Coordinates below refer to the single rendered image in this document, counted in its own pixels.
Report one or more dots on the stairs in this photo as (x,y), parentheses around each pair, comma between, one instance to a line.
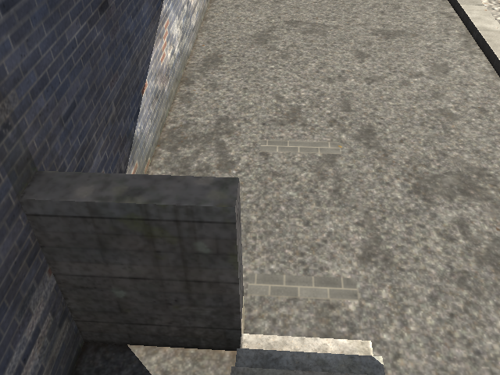
(286,355)

